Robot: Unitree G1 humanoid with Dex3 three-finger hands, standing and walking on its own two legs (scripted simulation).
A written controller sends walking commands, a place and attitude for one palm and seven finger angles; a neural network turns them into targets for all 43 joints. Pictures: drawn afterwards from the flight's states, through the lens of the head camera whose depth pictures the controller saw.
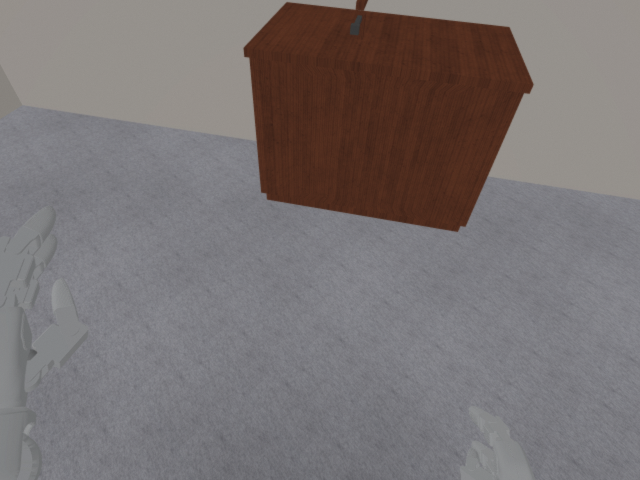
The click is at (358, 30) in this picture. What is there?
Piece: tap's lever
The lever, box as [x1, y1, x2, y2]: [350, 23, 359, 34]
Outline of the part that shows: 351,23 350,33 357,34 359,24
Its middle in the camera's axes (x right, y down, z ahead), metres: +0.11 -0.69 +1.28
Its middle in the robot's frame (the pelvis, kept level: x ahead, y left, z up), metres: +1.43 -0.03 +0.04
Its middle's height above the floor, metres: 0.82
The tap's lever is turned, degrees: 0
